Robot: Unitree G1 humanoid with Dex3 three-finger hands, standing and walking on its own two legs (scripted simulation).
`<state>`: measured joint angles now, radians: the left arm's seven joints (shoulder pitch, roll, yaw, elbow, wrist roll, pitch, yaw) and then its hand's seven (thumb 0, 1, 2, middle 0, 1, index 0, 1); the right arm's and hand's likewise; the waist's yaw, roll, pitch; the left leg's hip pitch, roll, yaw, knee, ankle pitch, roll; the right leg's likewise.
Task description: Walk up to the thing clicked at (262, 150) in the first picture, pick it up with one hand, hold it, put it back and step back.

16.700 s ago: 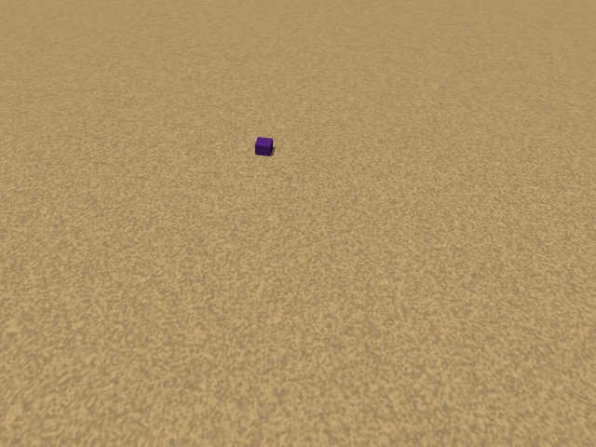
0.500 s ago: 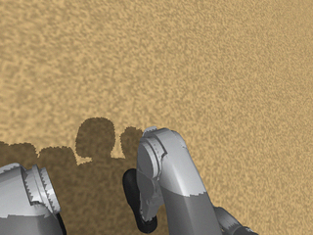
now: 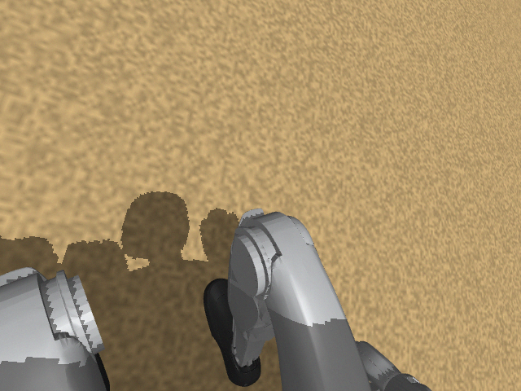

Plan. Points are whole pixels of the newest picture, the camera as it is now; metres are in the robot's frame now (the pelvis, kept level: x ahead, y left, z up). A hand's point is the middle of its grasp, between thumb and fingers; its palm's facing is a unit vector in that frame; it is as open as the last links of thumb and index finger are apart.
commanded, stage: close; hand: left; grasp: from above
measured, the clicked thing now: out of the picture +0.44 +0.36 -0.26
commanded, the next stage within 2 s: settle in 1.60 s
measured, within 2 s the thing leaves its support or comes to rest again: leaves its support in 1.98 s
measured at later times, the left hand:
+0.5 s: hand out of the picture +0.42 +0.35 -0.23, palm faces -0.47 -0.10 -0.88, open 13.1 cm
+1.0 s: hand out of the picture +0.42 +0.34 -0.23, palm faces -0.43 -0.06 -0.90, open 11.4 cm
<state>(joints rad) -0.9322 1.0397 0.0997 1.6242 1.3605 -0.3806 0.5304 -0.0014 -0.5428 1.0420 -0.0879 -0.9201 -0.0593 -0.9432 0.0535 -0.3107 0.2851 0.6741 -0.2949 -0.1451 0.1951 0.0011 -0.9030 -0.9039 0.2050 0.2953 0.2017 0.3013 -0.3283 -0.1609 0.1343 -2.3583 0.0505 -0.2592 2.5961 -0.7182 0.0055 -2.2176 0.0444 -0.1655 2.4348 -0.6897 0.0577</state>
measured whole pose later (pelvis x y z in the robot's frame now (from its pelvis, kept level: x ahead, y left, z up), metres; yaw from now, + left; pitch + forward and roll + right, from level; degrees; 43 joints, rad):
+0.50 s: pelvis +0.00 +0.00 +0.00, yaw +0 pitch +26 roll -14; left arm -0.98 1.04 0.10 1.68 1.35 -0.29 0.56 0.00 -0.31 0.86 -0.22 -0.86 -0.22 -0.85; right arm 0.04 -0.33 0.29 0.66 -0.29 -0.19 0.21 0.00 -0.89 -0.90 0.21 0.29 0.20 0.30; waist -0.35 -0.15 0.12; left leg -2.38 0.05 -0.26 2.59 -0.71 0.01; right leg -2.23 0.04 -0.17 2.43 -0.68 0.06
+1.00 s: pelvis +0.00 +0.00 +0.00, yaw -1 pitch +26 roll -14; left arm -0.94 1.00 0.06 1.63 1.40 -0.34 0.62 0.00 -0.06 0.67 -0.42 -0.67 -0.43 -0.65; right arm 0.04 -0.32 0.30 0.69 -0.31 -0.16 0.20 0.00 -0.89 -0.90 0.21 0.29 0.20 0.30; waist -0.33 -0.16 0.11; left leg -2.37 0.05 -0.27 2.60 -0.72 0.01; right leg -2.23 0.05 -0.17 2.43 -0.68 0.06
